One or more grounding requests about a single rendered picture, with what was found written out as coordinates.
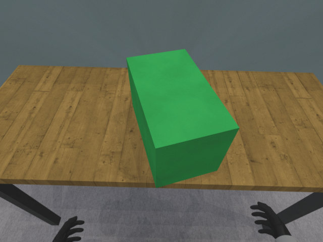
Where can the table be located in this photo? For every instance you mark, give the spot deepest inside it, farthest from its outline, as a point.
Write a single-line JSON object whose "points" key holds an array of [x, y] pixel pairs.
{"points": [[76, 126]]}

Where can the carton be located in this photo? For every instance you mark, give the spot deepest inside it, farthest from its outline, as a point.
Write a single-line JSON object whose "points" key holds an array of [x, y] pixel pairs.
{"points": [[185, 128]]}

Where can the right robot hand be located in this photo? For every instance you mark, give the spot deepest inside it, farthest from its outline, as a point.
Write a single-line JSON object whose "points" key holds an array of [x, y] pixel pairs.
{"points": [[277, 226]]}

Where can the left robot hand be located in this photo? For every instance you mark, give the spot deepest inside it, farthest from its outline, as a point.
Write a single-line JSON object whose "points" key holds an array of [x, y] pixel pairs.
{"points": [[65, 231]]}

